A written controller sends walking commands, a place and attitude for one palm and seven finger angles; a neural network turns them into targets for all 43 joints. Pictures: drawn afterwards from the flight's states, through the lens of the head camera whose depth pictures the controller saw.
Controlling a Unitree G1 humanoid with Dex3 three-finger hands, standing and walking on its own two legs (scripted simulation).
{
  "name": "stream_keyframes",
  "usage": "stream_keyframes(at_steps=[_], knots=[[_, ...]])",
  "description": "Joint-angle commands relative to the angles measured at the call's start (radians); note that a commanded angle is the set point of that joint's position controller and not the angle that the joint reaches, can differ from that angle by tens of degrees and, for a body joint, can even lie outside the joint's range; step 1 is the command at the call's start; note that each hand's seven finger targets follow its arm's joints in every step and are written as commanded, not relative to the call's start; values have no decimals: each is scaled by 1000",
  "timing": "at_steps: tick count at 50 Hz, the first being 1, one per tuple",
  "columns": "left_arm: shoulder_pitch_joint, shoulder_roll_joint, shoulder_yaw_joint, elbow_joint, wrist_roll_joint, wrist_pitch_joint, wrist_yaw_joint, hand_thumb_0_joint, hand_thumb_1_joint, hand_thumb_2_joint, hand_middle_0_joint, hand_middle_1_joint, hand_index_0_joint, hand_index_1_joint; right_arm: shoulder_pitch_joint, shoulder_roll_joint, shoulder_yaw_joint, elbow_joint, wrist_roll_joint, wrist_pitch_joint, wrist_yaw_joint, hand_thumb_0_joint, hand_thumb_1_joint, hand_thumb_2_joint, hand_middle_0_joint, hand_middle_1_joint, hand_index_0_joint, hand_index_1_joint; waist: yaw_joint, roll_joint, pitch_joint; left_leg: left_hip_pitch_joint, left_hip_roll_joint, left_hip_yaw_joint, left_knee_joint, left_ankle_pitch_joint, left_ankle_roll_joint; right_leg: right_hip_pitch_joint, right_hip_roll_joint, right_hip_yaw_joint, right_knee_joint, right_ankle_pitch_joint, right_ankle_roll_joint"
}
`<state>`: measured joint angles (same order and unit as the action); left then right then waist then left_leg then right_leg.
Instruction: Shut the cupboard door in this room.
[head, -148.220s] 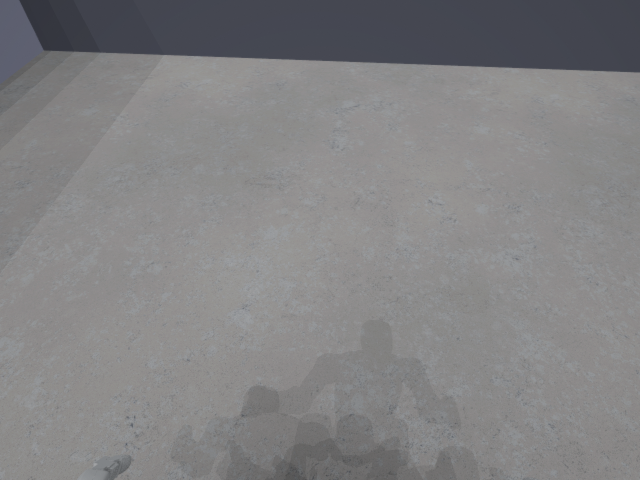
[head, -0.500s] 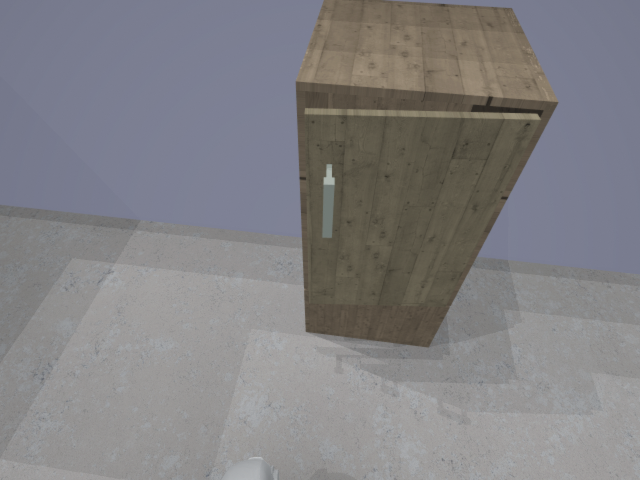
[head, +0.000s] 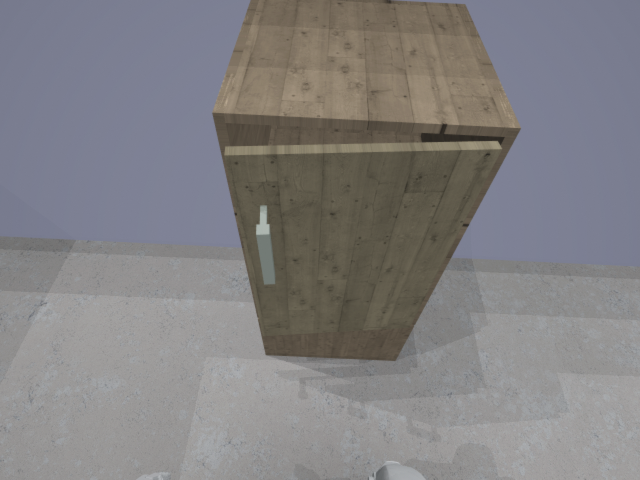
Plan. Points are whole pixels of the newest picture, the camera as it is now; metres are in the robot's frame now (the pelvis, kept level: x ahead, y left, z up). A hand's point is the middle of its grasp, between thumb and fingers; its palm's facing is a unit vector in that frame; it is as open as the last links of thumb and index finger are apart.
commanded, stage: come to a stop and stand still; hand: left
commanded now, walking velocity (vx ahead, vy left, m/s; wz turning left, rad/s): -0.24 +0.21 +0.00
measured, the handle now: (266, 246) +0.46 +0.10 -0.04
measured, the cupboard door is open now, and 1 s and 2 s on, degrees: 6 6 6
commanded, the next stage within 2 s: look again from close up in 1.10 s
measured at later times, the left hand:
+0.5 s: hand out of the picture +0.04 +0.21 -0.19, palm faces +0.12 -0.97 -0.22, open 7.4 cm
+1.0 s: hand out of the picture -0.04 +0.16 -0.17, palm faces +0.03 -0.99 -0.15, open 7.3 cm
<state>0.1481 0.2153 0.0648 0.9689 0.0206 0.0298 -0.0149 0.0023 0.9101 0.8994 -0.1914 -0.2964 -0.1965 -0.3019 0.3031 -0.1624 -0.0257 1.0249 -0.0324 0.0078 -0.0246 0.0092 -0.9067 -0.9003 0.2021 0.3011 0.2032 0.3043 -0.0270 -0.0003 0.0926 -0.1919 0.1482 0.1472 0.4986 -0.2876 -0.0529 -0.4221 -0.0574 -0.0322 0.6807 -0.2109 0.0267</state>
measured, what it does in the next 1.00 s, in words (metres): steps on the spot: right foot, then left foot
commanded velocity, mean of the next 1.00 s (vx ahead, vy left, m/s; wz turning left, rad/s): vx -0.04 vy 0.05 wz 0.00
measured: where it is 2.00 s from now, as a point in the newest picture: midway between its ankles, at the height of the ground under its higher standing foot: outside the picture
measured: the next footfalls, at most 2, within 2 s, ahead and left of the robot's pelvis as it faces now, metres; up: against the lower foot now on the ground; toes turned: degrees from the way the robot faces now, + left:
right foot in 0.02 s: +0.11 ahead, -0.15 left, +0.00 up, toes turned -4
left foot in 0.42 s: +0.01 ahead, +0.12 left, +0.00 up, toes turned +3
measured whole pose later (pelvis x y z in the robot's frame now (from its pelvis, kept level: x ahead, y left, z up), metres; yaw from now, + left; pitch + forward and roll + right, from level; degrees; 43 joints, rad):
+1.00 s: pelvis -0.04 +0.00 +0.01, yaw +0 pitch -2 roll +0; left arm 0.27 0.14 0.00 1.15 0.01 0.01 0.03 0.02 0.93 0.90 -0.20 -0.30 -0.20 -0.30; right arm 0.29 -0.16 0.00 1.14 -0.01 0.01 -0.03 0.01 -0.92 -0.90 0.20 0.30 0.20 0.30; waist 0.00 -0.03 0.03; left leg -0.14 0.01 0.05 0.37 -0.19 0.00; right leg -0.13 0.03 0.02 0.39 -0.22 -0.03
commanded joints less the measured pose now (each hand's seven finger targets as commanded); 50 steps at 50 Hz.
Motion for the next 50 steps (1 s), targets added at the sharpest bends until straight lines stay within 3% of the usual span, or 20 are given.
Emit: stream_keyframes(at_steps=[1, 2, 4, 5, 8, 12, 15, 18, 19, 20, 21, 23, 24, 29, 32, 34, 35, 37, 43, 50], knots=[[182, 159, 16, -1, 16, -43, 31, 0, 900, 900, -200, -300, -200, -300, 46, -98, -47, -59, 24, -2, 6, 0, -900, -900, 200, 300, 200, 300, 56, -137, -179, -178, -61, 13, 188, -50, 24, 373, -187, 222, -246, 575, -67], [192, 209, 18, 0, 12, -46, 33, 0, 900, 900, -200, -300, -200, -300, 60, -77, -41, -70, 34, 14, 3, 0, -900, -900, 200, 300, 200, 300, 59, -240, -219, -158, -115, -30, 344, -357, 18, 332, -346, 306, -294, 733, -174], [114, 192, 15, -13, 13, -35, 42, 0, 900, 900, -200, -300, -200, -300, 26, -65, -43, -74, 31, 39, -1, 0, -900, -900, 200, 300, 200, 300, 41, -138, -136, -173, -113, -117, 506, -369, 31, 230, -336, 264, -307, 733, -226], [93, 184, 20, -8, 13, -36, 50, 0, 900, 900, -200, -300, -200, -300, 32, -82, -41, -60, 28, 41, -5, 0, -900, -900, 200, 300, 200, 300, 38, -249, -165, -238, -114, -143, 580, -342, 21, 297, -320, 279, -267, 833, -231], [77, 160, 22, -21, 6, -30, 61, 0, 900, 900, -200, -300, -200, -300, -9, -132, -52, -65, 28, 48, 3, 0, -900, -900, 200, 300, 200, 300, 49, -236, -180, -277, -125, -185, 687, -239, 2, 295, -304, 211, -273, 770, -216], [60, 155, 33, -41, 13, -27, 72, 0, 900, 900, -200, -300, -200, -300, -61, -115, -48, -95, 19, 57, 17, 0, -900, -900, 200, 300, 200, 300, 57, -183, -190, -261, -132, -180, 579, -198, -5, 276, -302, 192, -303, 583, -219], [56, 163, 36, -46, 23, -24, 67, 0, 900, 900, -200, -300, -200, -300, -62, -92, -40, -102, 24, 39, 20, 0, -900, -900, 200, 300, 200, 300, 60, -183, -201, -182, -134, -153, 346, -206, 4, 275, -283, 194, -306, 476, -214], [34, 163, 33, -36, 15, -14, 57, 0, 900, 900, -200, -300, -200, -300, 27, -96, -35, -72, 25, 25, 15, 0, -900, -900, 200, 300, 200, 300, 13, -196, -202, 24, -153, -100, 2, 3, 14, 177, -223, 172, -259, 258, -144], [39, 129, 27, -37, 8, -7, 54, 0, 900, 900, -200, -300, -200, -300, 47, -118, -34, -65, 24, 15, 15, 0, -900, -900, 200, 300, 200, 300, 7, -99, -197, 116, -120, -138, -119, 89, 21, 102, -166, 138, -178, 120, -99], [62, 72, 14, -47, -4, 3, 50, 0, 900, 900, -200, -300, -200, -300, 21, -188, -45, -83, 14, 6, 13, 0, -900, -900, 200, 300, 200, 300, 19, 153, -176, 99, 47, -334, -206, 172, 73, 19, -48, 52, -72, -89, -36], [33, 46, 5, -58, -5, 15, 51, 0, 900, 900, -200, -300, -200, -300, -38, -245, -52, -115, 5, 12, 4, 0, -900, -900, 200, 300, 200, 300, 18, 290, -95, -68, 177, -428, -264, 294, 147, 26, 17, 11, 27, -301, -1], [40, 64, 7, -38, 3, 31, 46, 0, 900, 900, -200, -300, -200, -300, -159, -204, -27, -134, -2, 12, -6, 0, -900, -900, 200, 300, 200, 300, 59, 167, -23, -218, 126, -322, -279, 164, 201, 100, 23, 60, 164, -253, -13], [60, 56, 3, -23, 9, 33, 44, 0, 900, 900, -200, -300, -200, -300, -176, -196, -25, -133, -2, 9, -10, 0, -900, -900, 200, 300, 200, 300, 68, 219, -16, -192, 99, -299, -250, 219, 194, 85, 29, 60, 189, -229, -14], [102, 49, -19, 18, -4, 8, 38, 0, 900, 900, -200, -300, -200, -300, -126, -173, -12, -92, 11, 2, -16, 0, -900, -900, 200, 300, 200, 300, 59, 147, -27, -11, 59, -247, -177, 426, 196, 116, 45, 35, -5, -177, -9], [175, 56, -28, 58, -5, -18, 46, 0, 900, 900, -200, -300, -200, -300, -83, -147, -13, -69, 30, -5, -15, 0, -900, -900, 200, 300, 200, 300, 58, 36, -130, 37, -14, -227, -70, 358, 128, 272, 14, 134, -313, 130, -29], [132, 97, -34, 63, -3, -34, 48, 0, 900, 900, -200, -300, -200, -300, -55, -95, -6, -56, 41, -3, -6, 0, -900, -900, 200, 300, 200, 300, 11, -78, -93, 37, -85, -172, -82, 127, 70, 223, -115, 228, -362, 200, -84], [117, 90, -39, 67, -4, -35, 45, 0, 900, 900, -200, -300, -200, -300, -43, -92, -5, -44, 36, -5, -2, 0, -900, -900, 200, 300, 200, 300, 0, -61, -93, 81, -94, -174, -105, 160, 66, 193, -104, 212, -347, 198, -87], [130, 51, -44, 89, -9, -47, 50, 0, 900, 900, -200, -300, -200, -300, -35, -109, -4, -11, 30, -9, -8, 0, -900, -900, 200, 300, 200, 300, 8, -164, -128, 116, -64, -171, -104, 223, 64, 223, -68, 188, -335, 261, -79], [146, 27, -51, 123, -10, -38, 50, 0, 900, 900, -200, -300, -200, -300, -19, -93, 12, 51, 26, -11, -7, 0, -900, -900, 200, 300, 200, 300, 20, -47, -1, 56, -63, -183, -200, 99, 66, 185, -36, 180, -411, -30, -62], [168, 19, -47, 147, -11, -27, 49, 0, 900, 900, -200, -300, -200, -300, 32, -72, 17, 87, 21, -7, -13, 0, -900, -900, 200, 300, 200, 300, 30, 26, 51, -8, -68, -185, -228, 7, 66, 194, -23, 170, -422, -97, -64]])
